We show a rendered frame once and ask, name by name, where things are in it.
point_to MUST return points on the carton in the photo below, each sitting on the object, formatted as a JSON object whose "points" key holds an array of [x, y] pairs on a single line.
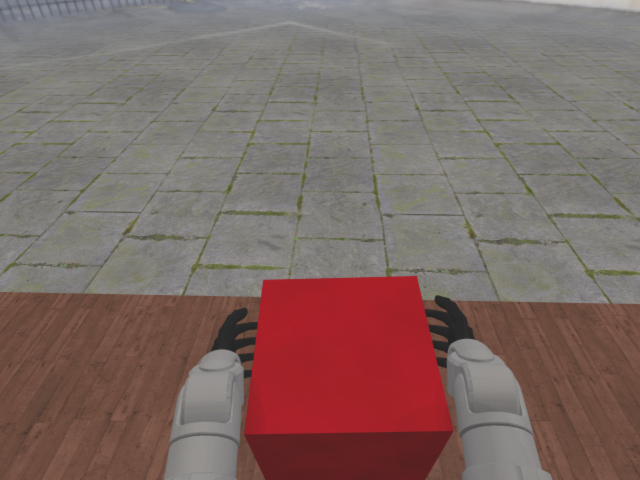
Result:
{"points": [[345, 383]]}

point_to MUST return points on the robot right hand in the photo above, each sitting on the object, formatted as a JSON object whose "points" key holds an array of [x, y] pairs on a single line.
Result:
{"points": [[454, 319]]}

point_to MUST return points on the robot left forearm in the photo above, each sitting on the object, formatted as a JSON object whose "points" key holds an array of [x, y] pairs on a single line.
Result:
{"points": [[205, 432]]}

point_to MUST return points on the robot left hand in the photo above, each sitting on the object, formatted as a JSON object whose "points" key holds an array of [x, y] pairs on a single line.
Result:
{"points": [[229, 331]]}

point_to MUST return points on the robot right forearm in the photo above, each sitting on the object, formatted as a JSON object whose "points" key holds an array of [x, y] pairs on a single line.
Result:
{"points": [[493, 421]]}

